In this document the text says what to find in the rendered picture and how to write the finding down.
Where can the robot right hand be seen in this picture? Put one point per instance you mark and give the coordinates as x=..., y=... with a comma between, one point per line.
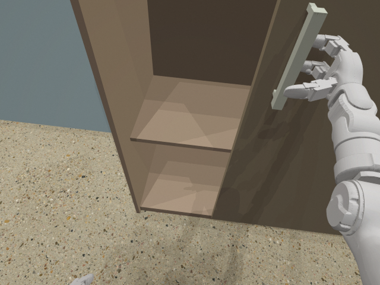
x=346, y=68

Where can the right robot forearm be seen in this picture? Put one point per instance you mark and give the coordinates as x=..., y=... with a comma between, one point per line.
x=355, y=134

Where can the handle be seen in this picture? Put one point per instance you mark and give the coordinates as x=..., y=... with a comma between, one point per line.
x=307, y=36

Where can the robot right upper arm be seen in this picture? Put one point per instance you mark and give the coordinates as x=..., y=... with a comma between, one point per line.
x=354, y=210

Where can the wardrobe door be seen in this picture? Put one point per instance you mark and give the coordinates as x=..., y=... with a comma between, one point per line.
x=280, y=171

